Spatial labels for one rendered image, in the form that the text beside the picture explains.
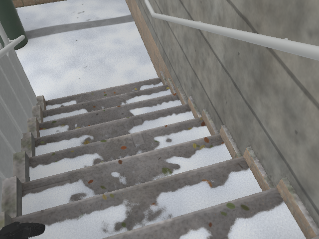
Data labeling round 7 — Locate stairs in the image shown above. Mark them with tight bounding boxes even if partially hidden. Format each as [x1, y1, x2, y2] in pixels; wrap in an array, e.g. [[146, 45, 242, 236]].
[[11, 77, 319, 239]]

